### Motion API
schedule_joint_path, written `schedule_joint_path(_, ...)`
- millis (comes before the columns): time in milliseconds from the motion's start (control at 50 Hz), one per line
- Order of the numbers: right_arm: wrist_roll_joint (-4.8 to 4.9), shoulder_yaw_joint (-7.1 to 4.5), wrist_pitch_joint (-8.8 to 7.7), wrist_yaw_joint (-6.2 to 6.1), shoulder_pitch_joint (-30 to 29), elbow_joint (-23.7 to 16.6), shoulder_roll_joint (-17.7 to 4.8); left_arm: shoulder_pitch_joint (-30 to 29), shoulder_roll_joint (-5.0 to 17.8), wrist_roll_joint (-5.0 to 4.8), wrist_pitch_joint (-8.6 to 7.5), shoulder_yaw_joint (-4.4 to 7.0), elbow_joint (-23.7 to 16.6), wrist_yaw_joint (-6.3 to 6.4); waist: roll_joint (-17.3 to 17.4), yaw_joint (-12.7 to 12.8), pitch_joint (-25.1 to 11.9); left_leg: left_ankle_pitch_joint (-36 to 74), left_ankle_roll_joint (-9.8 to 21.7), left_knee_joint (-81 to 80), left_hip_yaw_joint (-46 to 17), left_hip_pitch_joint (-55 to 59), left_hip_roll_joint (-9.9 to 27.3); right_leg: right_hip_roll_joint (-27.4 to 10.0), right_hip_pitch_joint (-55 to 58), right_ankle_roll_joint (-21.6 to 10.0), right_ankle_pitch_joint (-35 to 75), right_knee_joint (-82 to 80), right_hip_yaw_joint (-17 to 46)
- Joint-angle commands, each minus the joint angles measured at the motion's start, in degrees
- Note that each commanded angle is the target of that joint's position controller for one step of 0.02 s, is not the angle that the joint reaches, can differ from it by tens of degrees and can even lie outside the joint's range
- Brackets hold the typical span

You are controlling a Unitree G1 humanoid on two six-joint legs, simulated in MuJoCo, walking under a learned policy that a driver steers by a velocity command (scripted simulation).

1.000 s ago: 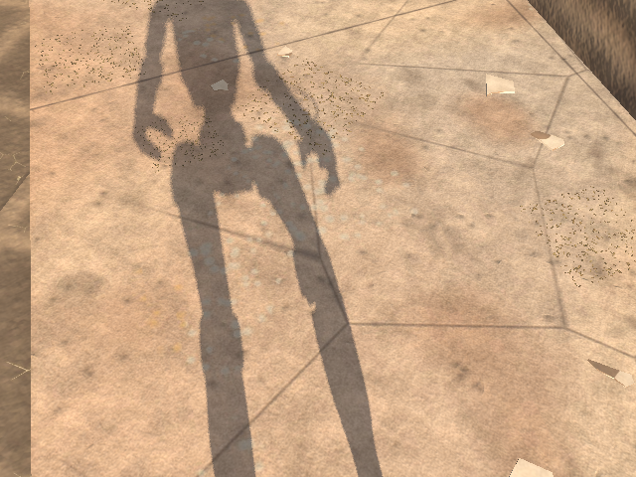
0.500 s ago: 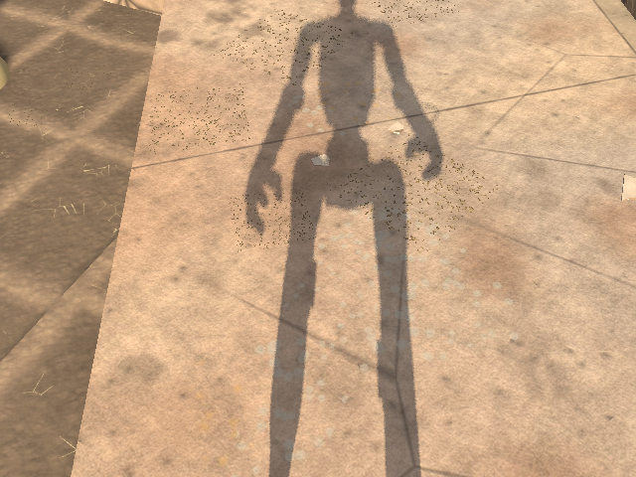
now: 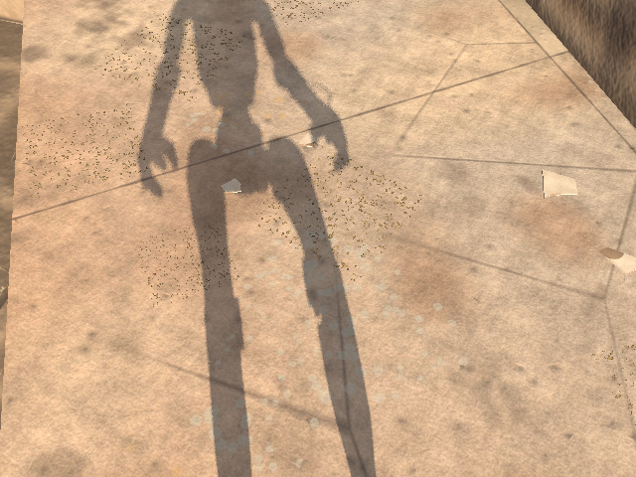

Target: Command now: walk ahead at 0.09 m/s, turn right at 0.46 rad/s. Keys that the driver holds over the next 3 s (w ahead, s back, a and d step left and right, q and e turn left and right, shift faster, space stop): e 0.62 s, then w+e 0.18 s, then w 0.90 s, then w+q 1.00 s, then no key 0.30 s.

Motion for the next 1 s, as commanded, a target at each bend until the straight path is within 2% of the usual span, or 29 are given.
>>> schedule_joint_path(20,0.42,-2.38,-0.31,-1.03,-5.01,-3.75,-9.13,3.28,2.62,0.19,0.41,0.67,-3.60,-0.64,8.96,1.41,-9.06,6.76,11.59,-10.37,-7.60,2.07,16.08,-1.70,8.76,-1.01,5.03,-5.13,-0.02)
schedule_joint_path(100,1.62,-2.95,1.04,-0.94,-3.73,-1.89,-10.86,0.70,4.01,0.19,0.93,1.29,-5.87,-1.83,8.99,0.59,-8.22,2.85,9.75,-7.74,-6.90,5.82,17.92,-0.74,11.18,-3.23,3.09,-13.26,-2.18)
schedule_joint_path(140,2.59,-3.06,1.70,-1.00,-3.99,-0.95,-10.98,2.79,3.90,0.42,0.81,1.69,-5.45,-2.29,8.03,2.05,-8.04,-0.46,6.64,-3.07,-4.78,5.82,16.49,1.37,16.49,-5.50,7.32,-22.81,-4.57)
schedule_joint_path(160,2.64,-2.75,2.07,-0.97,-1.72,0.26,-9.44,4.47,5.26,0.77,0.68,2.33,-4.93,-2.05,5.59,2.09,-7.53,-4.30,3.51,1.69,-2.83,3.86,14.19,2.43,20.19,-7.26,10.81,-27.60,-3.48)
schedule_joint_path(180,1.54,-2.17,2.41,-0.76,0.52,0.75,-6.78,5.76,10.33,0.87,0.40,3.69,-5.42,-1.23,-6.58,0.90,-5.96,-12.33,-1.90,15.55,3.04,-3.48,8.19,-5.53,24.71,-11.00,24.91,-35.66,9.45)
schedule_joint_path(200,-0.09,-1.69,2.34,-0.95,-2.34,-2.44,-6.01,4.47,15.62,1.45,0.10,4.36,-7.70,-0.59,-19.46,0.53,-3.55,-30.59,-6.97,30.45,2.40,-19.82,-1.03,-17.48,27.96,-21.66,36.02,-38.17,28.04)
schedule_joint_path(220,0.20,-2.34,2.17,-1.31,-6.94,-3.26,-8.02,6.39,13.95,2.85,-1.27,3.97,-7.70,-1.09,-12.99,4.37,-7.50,-32.29,-6.25,40.28,-7.60,-20.74,-1.69,-18.03,25.80,-25.33,33.34,-39.53,29.27)
schedule_joint_path(240,1.46,-2.68,2.29,-1.39,-6.76,-3.10,-8.47,4.33,12.74,2.75,-2.44,3.52,-7.80,-1.21,-9.85,2.63,-7.33,-27.18,-5.12,42.87,-10.07,-21.44,-0.86,-15.05,25.50,-22.67,30.26,-39.35,24.46)
schedule_joint_path(260,1.54,-2.98,2.45,-1.76,-5.04,-1.75,-8.45,0.64,11.23,1.50,-2.90,3.29,-8.37,-0.94,-6.43,0.69,-7.21,-21.88,-4.68,42.29,-10.99,-21.68,-0.06,-12.03,25.32,-19.07,27.52,-38.43,20.69)
schedule_joint_path(280,0.97,-3.32,2.56,-2.20,-4.53,-1.05,-9.28,-1.96,9.20,0.39,-2.80,2.60,-8.98,-0.60,-5.61,-0.11,-7.38,-18.77,-4.75,41.37,-11.32,-21.45,0.23,-10.78,24.99,-16.98,27.51,-38.02,18.93)
schedule_joint_path(320,0.81,-3.39,2.29,-2.07,-3.67,-0.90,-8.67,-2.76,7.81,0.39,-2.42,1.90,-9.77,0.07,-5.53,-1.08,-9.32,-14.87,-5.33,42.32,-11.01,-17.69,-1.12,-8.78,23.64,-16.52,32.09,-37.24,17.00)
schedule_joint_path(360,1.40,-2.96,2.00,-1.85,-3.79,-1.10,-7.40,-1.58,7.98,0.38,-2.30,2.02,-10.00,0.46,-4.94,-0.72,-10.14,-12.83,-5.74,37.58,-11.35,-17.37,-1.83,-7.90,25.81,-16.53,32.30,-36.81,16.87)
schedule_joint_path(420,1.55,-2.22,1.75,-1.50,-5.85,-1.78,-6.09,-0.50,9.04,0.07,-1.77,2.55,-10.33,0.97,-5.70,0.52,-9.73,-11.97,-6.53,27.56,-12.15,-15.36,-2.48,-7.28,26.97,-16.60,27.61,-36.29,18.87)
schedule_joint_path(540,2.17,-2.32,0.85,-0.16,-5.17,-1.95,-7.25,-1.74,9.74,0.08,-0.68,3.06,-11.85,0.20,-7.76,1.24,-8.65,-14.75,-6.09,15.67,-12.62,-6.42,-4.34,-6.27,23.30,-17.38,24.94,-35.31,25.77)
schedule_joint_path(580,2.27,-2.49,0.29,0.38,-3.64,-1.89,-7.58,-2.70,9.57,-0.35,-0.38,3.05,-12.32,0.03,-7.99,0.54,-8.99,-13.54,-5.26,9.56,-12.55,-3.33,-4.72,-5.35,23.99,-16.62,26.89,-33.84,28.00)
schedule_joint_path(600,2.26,-2.64,0.02,0.65,-1.94,-1.49,-7.58,-3.82,9.37,-0.73,-0.17,2.99,-12.66,0.10,-7.61,-0.83,-9.06,-9.67,-4.54,3.45,-11.96,0.20,-4.75,-4.07,23.22,-15.39,26.50,-32.52,28.02)
schedule_joint_path(620,2.03,-2.98,-0.13,0.77,0.27,-0.85,-8.24,-4.53,8.86,-1.09,0.01,2.84,-13.07,0.29,-6.85,-2.00,-9.27,-2.98,-3.53,-2.86,-11.83,5.71,-3.41,-2.19,20.64,-13.32,22.85,-30.90,27.16)
schedule_joint_path(640,1.24,-3.78,0.03,0.56,3.34,-0.51,-11.25,-3.26,6.59,-0.70,0.02,2.19,-13.43,0.37,-1.31,-2.02,-11.64,-2.08,-0.25,-4.89,-18.01,14.54,4.84,1.19,13.20,-10.40,8.12,-24.99,23.52)
schedule_joint_path(660,0.33,-4.60,0.77,0.17,3.22,-0.44,-15.81,-1.02,3.89,-0.74,-0.35,1.56,-14.25,0.13,14.81,0.61,-9.43,-2.74,7.37,-7.75,-31.96,19.48,15.67,11.44,-1.46,-6.84,-11.62,-13.50,10.56)
schedule_joint_path(680,-0.70,-4.40,0.37,0.30,3.33,-1.28,-14.32,-1.72,8.26,-0.10,-1.28,2.66,-14.62,-0.03,16.96,-0.99,-7.35,-11.90,13.61,-10.76,-40.55,15.55,22.06,8.35,-7.17,-4.80,-13.08,-1.60,8.76)
schedule_joint_path(700,-0.10,-3.53,-0.03,-0.10,0.90,-2.47,-11.29,-1.97,10.75,-0.26,-1.60,3.49,-13.79,-0.43,12.73,-0.57,-5.28,-20.90,12.44,-11.67,-36.62,14.04,19.61,5.45,-8.26,-4.27,-7.48,3.40,9.21)
schedule_joint_path(720,0.92,-3.19,-0.16,-0.59,-1.14,-2.79,-9.93,-1.20,10.40,-0.07,-1.51,3.67,-12.76,-0.68,11.84,0.26,-3.60,-23.45,9.27,-11.92,-31.91,13.86,15.83,4.82,-9.52,-3.39,-3.58,5.25,7.93)
schedule_joint_path(740,1.64,-2.94,-0.28,-1.06,-1.33,-2.99,-9.39,-0.89,9.51,0.22,-1.39,3.56,-12.25,-0.78,11.27,-0.05,-3.07,-23.35,7.40,-11.96,-28.91,15.25,14.06,4.25,-11.43,-2.54,-0.71,7.38,7.18)
schedule_joint_path(760,1.75,-2.69,-0.45,-1.40,-0.05,-2.74,-9.16,-1.56,7.98,0.11,-1.51,3.08,-12.38,-1.17,10.23,-0.98,-2.43,-21.01,7.16,-12.43,-26.29,15.38,13.65,3.52,-12.60,-1.96,1.69,9.32,6.41)
schedule_joint_path(800,1.38,-2.71,-0.87,-1.52,3.22,-2.32,-9.51,-3.45,5.79,-0.42,-2.09,2.25,-13.38,-1.73,9.37,-2.66,-2.02,-19.30,6.93,-14.03,-21.79,15.83,12.65,2.50,-13.17,-1.35,4.98,8.30,3.75)
schedule_joint_path(840,1.16,-2.74,-1.39,-1.15,6.63,-1.47,-9.86,-5.49,3.99,-0.33,-2.85,1.43,-14.24,-1.89,9.17,-4.34,-1.92,-17.74,7.84,-14.94,-20.00,16.66,12.62,1.93,-12.53,-0.98,6.85,3.53,3.32)
schedule_joint_path(900,1.56,-2.99,-1.84,-0.30,7.20,-0.86,-11.22,-6.06,2.14,-0.24,-3.98,0.36,-14.37,-2.39,9.77,-4.21,-1.33,-13.12,8.10,-15.68,-15.75,13.89,12.44,1.05,-5.72,-1.55,8.29,-7.41,1.37)
schedule_joint_path(940,2.10,-3.30,-1.90,0.33,7.12,-0.50,-12.58,-6.57,1.95,-0.38,-4.54,0.03,-14.31,-2.85,10.34,-4.03,-0.39,-10.84,8.01,-15.56,-13.04,10.12,12.11,1.22,1.02,-2.37,7.18,-14.06,-1.11)
schedule_joint_path(1000,3.33,-3.56,-1.70,1.40,8.92,0.76,-13.96,-5.75,3.14,-0.83,-4.85,0.17,-14.22,-3.43,10.33,-3.48,0.27,-11.09,8.33,-13.19,-13.23,9.02,13.81,1.75,7.91,-4.30,5.43,-21.73,-2.67)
